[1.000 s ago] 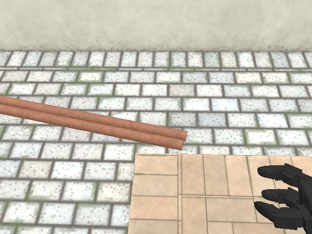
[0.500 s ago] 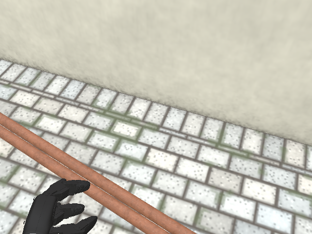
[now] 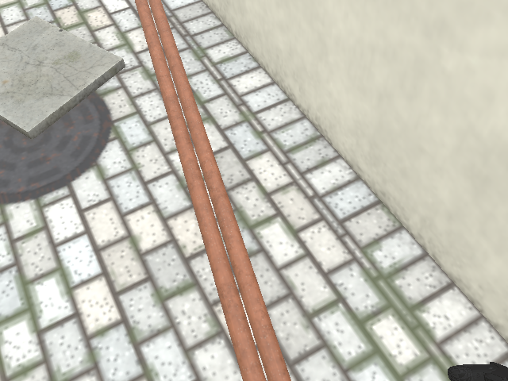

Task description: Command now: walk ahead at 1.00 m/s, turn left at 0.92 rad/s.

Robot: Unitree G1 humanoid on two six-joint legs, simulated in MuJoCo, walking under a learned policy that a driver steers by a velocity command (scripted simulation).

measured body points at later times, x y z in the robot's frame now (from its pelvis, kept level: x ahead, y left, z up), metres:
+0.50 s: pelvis +0.47 -0.08 -0.02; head +0.48 -0.10 +0.42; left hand +0.34 +0.18 -0.15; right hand +0.70 -0.30 -0.13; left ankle +0.34 +0.06 -0.61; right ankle +0.51 -0.17 -0.76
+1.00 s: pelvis +0.90 +0.09 -0.04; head +0.94 +0.07 +0.40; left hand +0.91 +0.38 -0.13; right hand +1.04 -0.17 -0.19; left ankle +0.90 +0.09 -0.76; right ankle +0.86 -0.11 -0.63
